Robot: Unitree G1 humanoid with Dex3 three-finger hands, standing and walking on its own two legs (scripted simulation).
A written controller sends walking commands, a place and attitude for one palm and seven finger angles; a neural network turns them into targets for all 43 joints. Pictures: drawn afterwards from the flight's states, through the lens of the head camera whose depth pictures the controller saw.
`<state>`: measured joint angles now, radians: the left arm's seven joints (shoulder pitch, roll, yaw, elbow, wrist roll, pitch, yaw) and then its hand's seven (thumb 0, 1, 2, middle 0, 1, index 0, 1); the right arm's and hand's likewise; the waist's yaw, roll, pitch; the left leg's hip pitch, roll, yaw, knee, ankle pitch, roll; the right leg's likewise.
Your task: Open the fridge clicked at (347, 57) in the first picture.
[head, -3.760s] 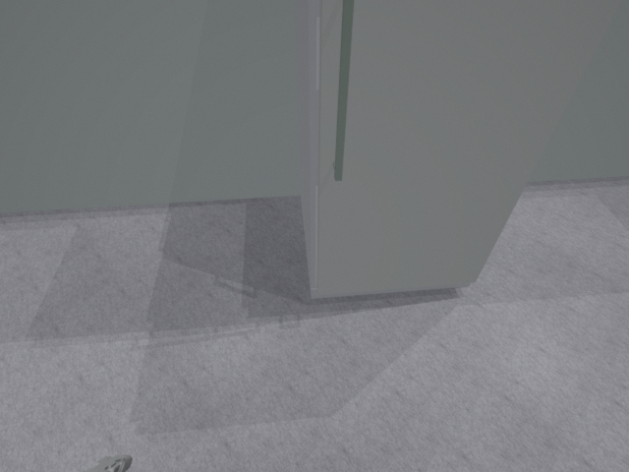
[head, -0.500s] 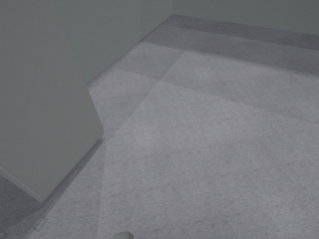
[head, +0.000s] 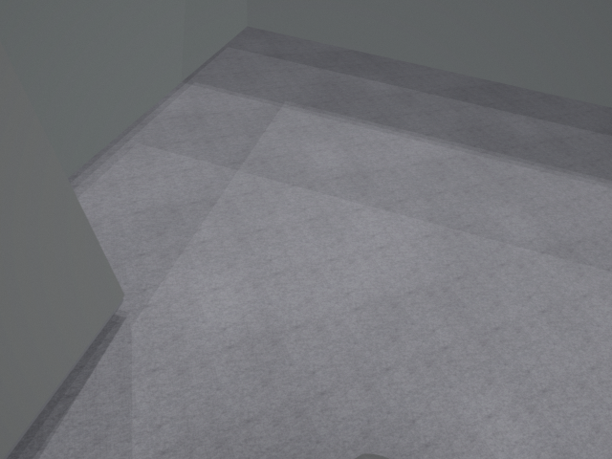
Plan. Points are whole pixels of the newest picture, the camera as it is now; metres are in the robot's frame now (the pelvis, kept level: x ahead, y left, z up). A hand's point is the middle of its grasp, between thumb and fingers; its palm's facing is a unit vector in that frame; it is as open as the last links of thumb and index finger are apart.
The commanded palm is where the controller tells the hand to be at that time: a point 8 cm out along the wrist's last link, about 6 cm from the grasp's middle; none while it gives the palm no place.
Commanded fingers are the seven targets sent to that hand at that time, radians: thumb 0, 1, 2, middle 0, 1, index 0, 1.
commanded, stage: walk to a spot facing it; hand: left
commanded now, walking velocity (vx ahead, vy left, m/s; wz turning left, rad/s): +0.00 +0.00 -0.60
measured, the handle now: out of the picture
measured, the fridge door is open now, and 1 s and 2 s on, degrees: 0 0 0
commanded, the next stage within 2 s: turn to face it in 0.46 s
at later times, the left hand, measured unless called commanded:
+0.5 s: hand (252, 372) +0.28 +0.11 -0.17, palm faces -0.29 -0.93 -0.21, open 7.3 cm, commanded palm none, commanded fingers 0.00 0.90 0.90 -0.20 -0.30 -0.20 -0.30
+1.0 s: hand (201, 387) +0.25 +0.19 -0.17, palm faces -0.18 -0.97 -0.18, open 7.3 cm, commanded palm none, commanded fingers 0.00 0.90 0.90 -0.20 -0.30 -0.20 -0.30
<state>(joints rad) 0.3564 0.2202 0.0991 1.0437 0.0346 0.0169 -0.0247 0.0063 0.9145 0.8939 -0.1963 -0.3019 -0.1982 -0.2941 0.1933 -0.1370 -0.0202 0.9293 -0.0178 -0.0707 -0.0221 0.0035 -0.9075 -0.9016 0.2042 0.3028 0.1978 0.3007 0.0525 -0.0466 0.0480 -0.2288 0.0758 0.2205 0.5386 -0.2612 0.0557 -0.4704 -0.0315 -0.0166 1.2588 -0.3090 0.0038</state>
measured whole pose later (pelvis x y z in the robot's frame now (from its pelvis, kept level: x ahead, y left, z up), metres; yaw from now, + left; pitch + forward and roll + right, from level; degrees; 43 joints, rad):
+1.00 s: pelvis +0.14 +0.02 +0.00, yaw -14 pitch +0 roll -2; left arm 0.20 0.20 0.07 0.98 0.02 0.05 0.02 0.00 0.91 0.89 -0.20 -0.30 -0.20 -0.29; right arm 0.26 -0.15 -0.03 0.98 -0.02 0.02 -0.02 0.00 -0.93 -0.90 0.20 0.30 0.20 0.30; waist -0.01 -0.02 0.03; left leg -0.29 0.00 0.01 0.51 -0.22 0.04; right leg -0.41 -0.03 -0.03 1.00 -0.43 0.04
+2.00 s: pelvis +0.06 +0.05 +0.01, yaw +22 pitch +0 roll -2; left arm 0.18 0.28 0.09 0.92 0.03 0.06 0.01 0.00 0.91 0.89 -0.20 -0.30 -0.20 -0.29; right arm 0.17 -0.21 -0.05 0.90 -0.01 0.02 0.00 0.00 -0.91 -0.90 0.21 0.30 0.20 0.30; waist 0.01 -0.03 0.08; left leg -0.25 -0.04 0.00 0.48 -0.22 0.08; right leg -0.50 -0.11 0.00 1.13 -0.34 0.11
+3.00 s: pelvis -0.01 +0.04 +0.00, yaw +58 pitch -1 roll -2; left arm 0.20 0.28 0.08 0.93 0.02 0.06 0.01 0.01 0.91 0.89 -0.20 -0.30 -0.20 -0.29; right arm 0.15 -0.22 -0.04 0.89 -0.02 0.02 0.00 0.00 -0.91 -0.90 0.20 0.30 0.20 0.30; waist 0.01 -0.03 0.09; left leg -0.26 -0.04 0.01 0.51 -0.23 0.08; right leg -0.49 -0.11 -0.03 1.16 -0.39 0.10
